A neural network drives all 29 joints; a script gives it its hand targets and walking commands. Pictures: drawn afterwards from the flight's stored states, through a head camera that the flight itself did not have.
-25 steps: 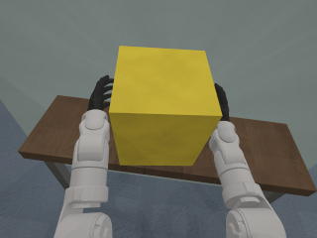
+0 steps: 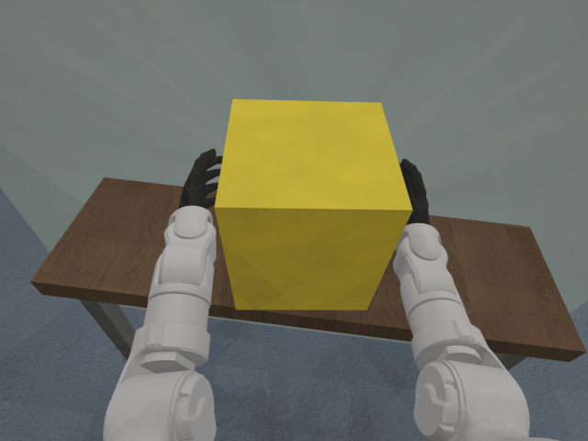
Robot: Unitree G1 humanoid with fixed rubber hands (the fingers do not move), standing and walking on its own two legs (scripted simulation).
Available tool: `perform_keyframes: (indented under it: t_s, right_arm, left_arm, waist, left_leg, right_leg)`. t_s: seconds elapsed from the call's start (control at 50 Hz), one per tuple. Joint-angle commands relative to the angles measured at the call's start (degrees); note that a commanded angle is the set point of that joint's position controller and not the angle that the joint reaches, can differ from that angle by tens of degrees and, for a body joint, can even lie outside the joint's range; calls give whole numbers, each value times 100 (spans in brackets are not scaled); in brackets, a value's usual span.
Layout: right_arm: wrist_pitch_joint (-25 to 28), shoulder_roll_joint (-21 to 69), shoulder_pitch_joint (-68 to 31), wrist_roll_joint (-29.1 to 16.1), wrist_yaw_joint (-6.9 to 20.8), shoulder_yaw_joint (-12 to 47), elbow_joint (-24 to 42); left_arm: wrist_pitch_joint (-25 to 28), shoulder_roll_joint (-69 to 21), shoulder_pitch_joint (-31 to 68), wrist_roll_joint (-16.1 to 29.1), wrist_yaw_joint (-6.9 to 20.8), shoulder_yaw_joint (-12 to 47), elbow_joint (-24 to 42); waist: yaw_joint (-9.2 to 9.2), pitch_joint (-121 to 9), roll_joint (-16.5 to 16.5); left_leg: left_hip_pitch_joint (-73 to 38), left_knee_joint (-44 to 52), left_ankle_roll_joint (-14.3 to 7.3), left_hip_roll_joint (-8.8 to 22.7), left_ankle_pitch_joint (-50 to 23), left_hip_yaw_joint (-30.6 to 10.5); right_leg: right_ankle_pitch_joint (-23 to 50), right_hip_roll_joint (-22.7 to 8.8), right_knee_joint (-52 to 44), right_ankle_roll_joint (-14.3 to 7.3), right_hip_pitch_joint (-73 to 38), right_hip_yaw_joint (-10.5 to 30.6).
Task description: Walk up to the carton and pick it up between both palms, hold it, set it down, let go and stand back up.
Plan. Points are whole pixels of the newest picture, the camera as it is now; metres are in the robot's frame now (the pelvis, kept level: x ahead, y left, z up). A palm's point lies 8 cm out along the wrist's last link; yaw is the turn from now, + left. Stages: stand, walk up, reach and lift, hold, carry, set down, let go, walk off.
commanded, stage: set down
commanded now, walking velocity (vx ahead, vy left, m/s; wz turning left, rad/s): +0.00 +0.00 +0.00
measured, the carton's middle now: (304, 212) +0.42 -0.03 +0.09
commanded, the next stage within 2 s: none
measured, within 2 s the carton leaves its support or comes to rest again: rests again in 1.26 s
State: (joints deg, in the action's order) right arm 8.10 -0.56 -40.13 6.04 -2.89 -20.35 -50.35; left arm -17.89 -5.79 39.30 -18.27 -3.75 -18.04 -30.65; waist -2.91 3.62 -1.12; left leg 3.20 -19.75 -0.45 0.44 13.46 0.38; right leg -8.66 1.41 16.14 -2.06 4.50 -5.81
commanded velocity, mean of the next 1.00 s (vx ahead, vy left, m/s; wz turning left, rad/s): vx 0.00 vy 0.00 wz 0.00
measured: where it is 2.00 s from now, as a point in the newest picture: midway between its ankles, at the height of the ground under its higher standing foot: outside the picture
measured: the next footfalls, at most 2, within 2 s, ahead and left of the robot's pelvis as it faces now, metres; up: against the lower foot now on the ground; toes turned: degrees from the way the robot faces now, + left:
none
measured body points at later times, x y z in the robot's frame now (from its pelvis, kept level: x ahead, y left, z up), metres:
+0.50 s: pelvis +0.01 +0.00 +0.00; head +0.04 +0.00 +0.45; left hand +0.43 +0.11 +0.09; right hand +0.42 -0.19 +0.09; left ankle -0.03 +0.11 -0.75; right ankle +0.01 -0.09 -0.75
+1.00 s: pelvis +0.03 +0.01 +0.00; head +0.08 -0.01 +0.44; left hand +0.46 +0.11 +0.06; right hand +0.44 -0.20 +0.06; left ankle -0.03 +0.11 -0.75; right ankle +0.01 -0.09 -0.75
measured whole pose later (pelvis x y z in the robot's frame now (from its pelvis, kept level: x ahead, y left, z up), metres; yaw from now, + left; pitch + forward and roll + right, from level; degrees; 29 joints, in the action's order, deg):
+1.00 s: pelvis +0.03 +0.01 +0.00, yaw -2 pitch +9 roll -1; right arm 11.4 -1.6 -43.8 14.5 1.0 -29.8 -57.1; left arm -5.8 -6.2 42.1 -14.6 -7.6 -20.4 -45.9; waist -1.8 -2.9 2.9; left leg 15.2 -22.0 -0.9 0.7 15.5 2.3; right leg -10.3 1.3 18.8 -1.5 17.1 -4.9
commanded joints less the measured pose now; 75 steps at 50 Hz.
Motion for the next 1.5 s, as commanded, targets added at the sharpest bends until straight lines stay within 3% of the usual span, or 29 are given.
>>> perform_keyframes:
  t_s: [0.0,0.28,0.4,0.54,0.66,0.94,1.26,1.48]
  right_arm:
    - [369,2285,-4063,290,758,1481,770]
    - [249,2544,-4006,844,919,929,511]
    - [332,2577,-3998,885,989,884,414]
    - [326,2508,-3959,952,1044,821,265]
    - [457,2511,-3943,979,1078,828,108]
    - [565,2418,-3964,1025,1118,721,-350]
    - [629,2392,-3840,1325,1147,466,-589]
    - [611,2252,-3821,1696,1244,93,-490]
  left_arm:
    - [603,-2470,3862,367,504,1931,519]
    - [984,-2346,4078,227,492,1340,-122]
    - [1105,-2441,4016,209,430,1304,-215]
    - [1188,-2450,3988,280,350,1341,-294]
    - [1377,-2653,4088,440,215,1629,-236]
    - [1675,-2555,4058,486,74,1484,-722]
    - [1928,-2353,3975,341,199,1080,-1213]
    - [2005,-2189,3946,122,248,714,-1497]
  waist:
    - [-27,-3305,79]
    - [4,-3469,-111]
    - [83,-3723,56]
    - [1,-3896,-13]
    - [-54,-4421,191]
    - [37,-4698,87]
    - [48,-4495,-134]
    - [62,-4489,-113]
  left_leg:
    - [191,308,270,-12,-1840,213]
    - [792,465,177,-61,-1266,313]
    - [665,261,248,-45,-1883,312]
    - [570,130,257,-16,-2116,269]
    - [90,-238,415,56,-3095,203]
    - [457,-334,396,80,-3345,209]
    - [1293,-13,211,54,-2549,316]
    - [1305,108,177,103,-2151,390]
  right_leg:
    - [2764,-81,351,379,-1780,-86]
    - [3013,-224,528,507,-2040,33]
    - [3507,-171,622,495,-1932,11]
    - [3725,-118,695,509,-1644,-6]
    - [3980,-25,742,434,-1098,-62]
    - [4481,-20,932,444,-1084,42]
    - [4606,-132,1034,466,-1526,144]
    - [3818,-150,897,436,-1247,83]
